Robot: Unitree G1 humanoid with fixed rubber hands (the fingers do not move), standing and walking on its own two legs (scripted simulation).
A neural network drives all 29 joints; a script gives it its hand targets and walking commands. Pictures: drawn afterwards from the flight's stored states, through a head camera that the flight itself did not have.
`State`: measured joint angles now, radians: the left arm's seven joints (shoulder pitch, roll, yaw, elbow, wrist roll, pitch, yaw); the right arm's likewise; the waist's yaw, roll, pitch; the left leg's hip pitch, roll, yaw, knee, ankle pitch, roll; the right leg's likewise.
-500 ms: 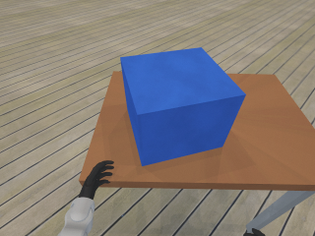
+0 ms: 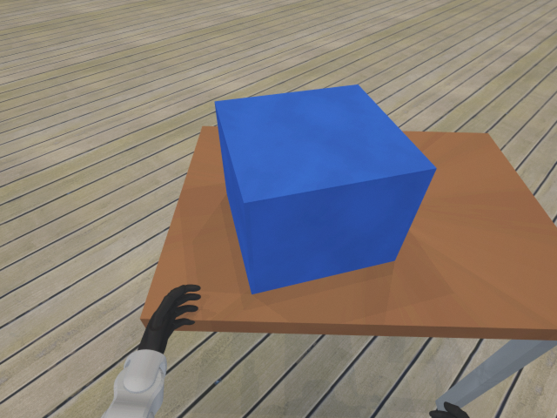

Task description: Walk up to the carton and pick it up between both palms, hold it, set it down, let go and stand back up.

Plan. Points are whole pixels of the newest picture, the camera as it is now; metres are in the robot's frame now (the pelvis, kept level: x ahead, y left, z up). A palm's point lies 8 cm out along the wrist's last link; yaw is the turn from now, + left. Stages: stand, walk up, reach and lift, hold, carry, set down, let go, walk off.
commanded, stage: stand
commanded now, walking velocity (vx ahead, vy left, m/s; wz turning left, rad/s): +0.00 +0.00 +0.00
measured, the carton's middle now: (307, 183) +0.51 -0.04 +0.05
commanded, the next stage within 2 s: none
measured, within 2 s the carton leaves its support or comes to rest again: neither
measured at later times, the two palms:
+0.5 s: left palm (156, 340) +0.24 +0.20 -0.01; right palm out of the picture +0.09 -0.25 -0.09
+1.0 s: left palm (155, 342) +0.23 +0.20 -0.01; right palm out of the picture +0.10 -0.25 -0.09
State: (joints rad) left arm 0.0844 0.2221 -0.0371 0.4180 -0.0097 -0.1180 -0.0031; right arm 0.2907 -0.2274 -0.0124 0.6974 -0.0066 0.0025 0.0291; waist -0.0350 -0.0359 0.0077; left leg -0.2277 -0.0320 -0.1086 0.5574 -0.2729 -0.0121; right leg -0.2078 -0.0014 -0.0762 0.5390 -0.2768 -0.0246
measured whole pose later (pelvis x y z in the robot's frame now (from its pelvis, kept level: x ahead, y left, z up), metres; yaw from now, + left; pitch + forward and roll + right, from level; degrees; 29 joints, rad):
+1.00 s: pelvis +0.00 +0.00 +0.00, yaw +1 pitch -3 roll +0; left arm 0.09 0.23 -0.03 0.41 -0.01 -0.12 0.00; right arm 0.28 -0.23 -0.02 0.70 -0.01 0.00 0.03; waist -0.03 -0.03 0.01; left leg -0.23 -0.03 -0.12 0.56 -0.27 -0.02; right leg -0.21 -0.01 -0.09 0.54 -0.28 -0.03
